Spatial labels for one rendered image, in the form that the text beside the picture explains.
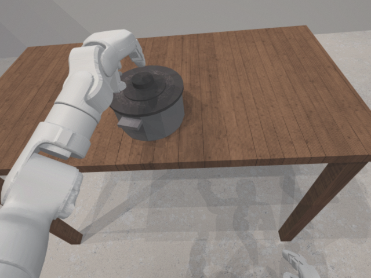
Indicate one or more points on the knob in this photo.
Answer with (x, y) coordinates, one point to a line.
(142, 80)

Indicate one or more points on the left robot forearm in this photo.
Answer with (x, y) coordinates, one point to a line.
(85, 95)

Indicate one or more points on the right robot hand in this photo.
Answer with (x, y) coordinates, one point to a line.
(299, 263)

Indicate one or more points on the lid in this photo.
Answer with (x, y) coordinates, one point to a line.
(164, 93)

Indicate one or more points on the pot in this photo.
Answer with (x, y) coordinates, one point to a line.
(154, 127)

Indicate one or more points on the left robot hand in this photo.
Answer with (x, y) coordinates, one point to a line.
(124, 43)

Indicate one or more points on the table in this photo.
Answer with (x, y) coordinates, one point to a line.
(261, 97)

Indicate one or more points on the robot left upper arm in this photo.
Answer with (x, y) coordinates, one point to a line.
(46, 189)

